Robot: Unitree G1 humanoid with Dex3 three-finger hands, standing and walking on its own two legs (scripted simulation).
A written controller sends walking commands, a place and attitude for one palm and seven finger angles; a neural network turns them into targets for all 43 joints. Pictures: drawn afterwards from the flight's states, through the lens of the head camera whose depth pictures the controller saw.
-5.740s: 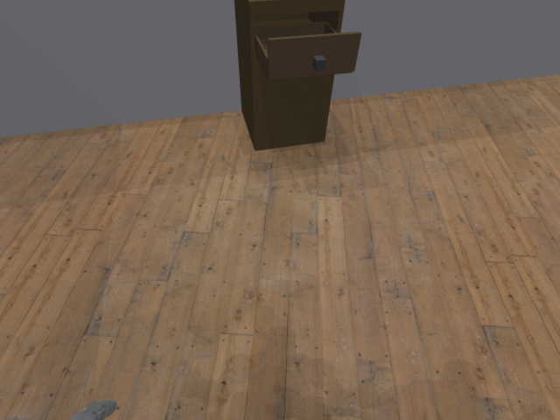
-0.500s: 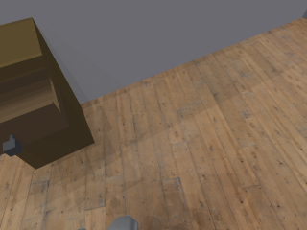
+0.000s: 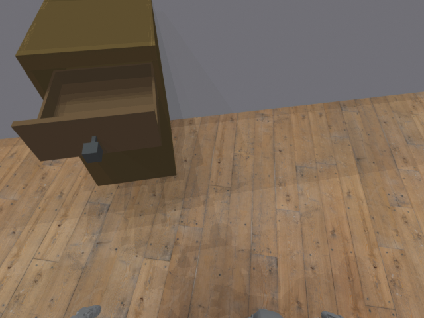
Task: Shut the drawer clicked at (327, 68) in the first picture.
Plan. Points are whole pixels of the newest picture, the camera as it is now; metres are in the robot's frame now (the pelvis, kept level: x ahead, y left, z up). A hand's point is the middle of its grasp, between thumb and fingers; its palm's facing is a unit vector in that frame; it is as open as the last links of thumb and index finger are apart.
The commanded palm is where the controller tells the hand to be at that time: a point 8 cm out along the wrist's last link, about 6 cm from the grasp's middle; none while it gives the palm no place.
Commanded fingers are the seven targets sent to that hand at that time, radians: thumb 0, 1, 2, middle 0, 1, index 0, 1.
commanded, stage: turn to face it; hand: left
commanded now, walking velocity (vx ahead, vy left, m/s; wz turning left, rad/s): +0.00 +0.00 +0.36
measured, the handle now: (93, 147) +0.56 +0.40 -0.12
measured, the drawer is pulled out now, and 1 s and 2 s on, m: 0.26 0.26 0.26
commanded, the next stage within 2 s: take the last steps up to it in 0.24 s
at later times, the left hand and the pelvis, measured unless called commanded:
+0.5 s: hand out of the picture -0.02 +0.17 -0.16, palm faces +0.25 -0.94 -0.23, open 7.4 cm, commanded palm none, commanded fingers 0.00 0.90 0.90 -0.20 -0.30 -0.20 -0.30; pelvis -0.01 -0.02 +0.01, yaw +11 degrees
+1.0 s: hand out of the picture +0.10 +0.24 -0.17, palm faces +0.21 -0.97 -0.16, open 7.4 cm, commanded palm none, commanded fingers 0.00 0.90 0.90 -0.20 -0.30 -0.20 -0.30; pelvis +0.08 +0.05 +0.00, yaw +12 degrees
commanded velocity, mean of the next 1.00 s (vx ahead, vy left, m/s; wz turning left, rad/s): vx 0.20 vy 0.00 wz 0.10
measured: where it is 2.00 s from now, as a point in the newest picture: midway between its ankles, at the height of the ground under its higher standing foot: (200, 296)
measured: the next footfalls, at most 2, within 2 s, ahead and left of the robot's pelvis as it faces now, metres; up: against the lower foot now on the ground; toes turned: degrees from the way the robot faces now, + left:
right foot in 0.10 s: +0.05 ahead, -0.13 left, +0.00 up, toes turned -1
left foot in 0.60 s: -0.02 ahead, +0.11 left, +0.00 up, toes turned +17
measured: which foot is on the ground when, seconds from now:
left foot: down 0.00-0.12, up 0.14-0.58, down 0.60-1.00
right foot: up 0.00-0.08, down 0.10-0.60, up 0.62-1.00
